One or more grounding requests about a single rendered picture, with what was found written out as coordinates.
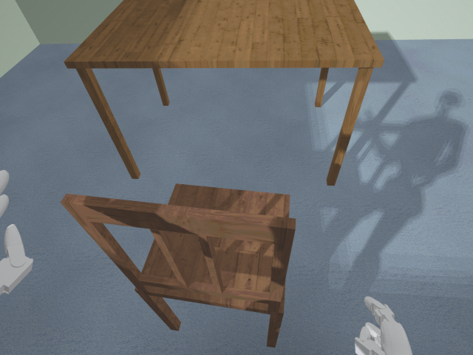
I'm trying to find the table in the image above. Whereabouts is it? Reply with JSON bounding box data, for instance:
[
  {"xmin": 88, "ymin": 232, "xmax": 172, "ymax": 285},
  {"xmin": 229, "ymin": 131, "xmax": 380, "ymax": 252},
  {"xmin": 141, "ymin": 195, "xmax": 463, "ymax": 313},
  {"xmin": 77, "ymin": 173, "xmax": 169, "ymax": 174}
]
[{"xmin": 64, "ymin": 0, "xmax": 384, "ymax": 186}]

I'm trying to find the chair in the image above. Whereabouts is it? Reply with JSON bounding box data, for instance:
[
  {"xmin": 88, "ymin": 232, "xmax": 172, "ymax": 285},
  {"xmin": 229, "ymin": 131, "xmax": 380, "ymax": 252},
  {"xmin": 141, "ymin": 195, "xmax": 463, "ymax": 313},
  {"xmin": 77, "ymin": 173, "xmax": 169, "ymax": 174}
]
[{"xmin": 61, "ymin": 183, "xmax": 296, "ymax": 348}]

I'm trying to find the right robot hand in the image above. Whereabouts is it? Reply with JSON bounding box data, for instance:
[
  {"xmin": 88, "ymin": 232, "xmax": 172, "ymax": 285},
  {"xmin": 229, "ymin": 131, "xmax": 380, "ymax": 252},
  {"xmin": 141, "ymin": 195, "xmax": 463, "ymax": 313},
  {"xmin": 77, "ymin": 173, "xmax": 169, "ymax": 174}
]
[{"xmin": 355, "ymin": 297, "xmax": 412, "ymax": 355}]

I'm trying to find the left robot hand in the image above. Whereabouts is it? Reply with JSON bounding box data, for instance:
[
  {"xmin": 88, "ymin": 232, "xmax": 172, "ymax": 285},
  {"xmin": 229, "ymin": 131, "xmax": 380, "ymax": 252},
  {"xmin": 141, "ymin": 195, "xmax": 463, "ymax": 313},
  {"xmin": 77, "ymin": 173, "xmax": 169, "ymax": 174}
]
[{"xmin": 0, "ymin": 170, "xmax": 33, "ymax": 295}]

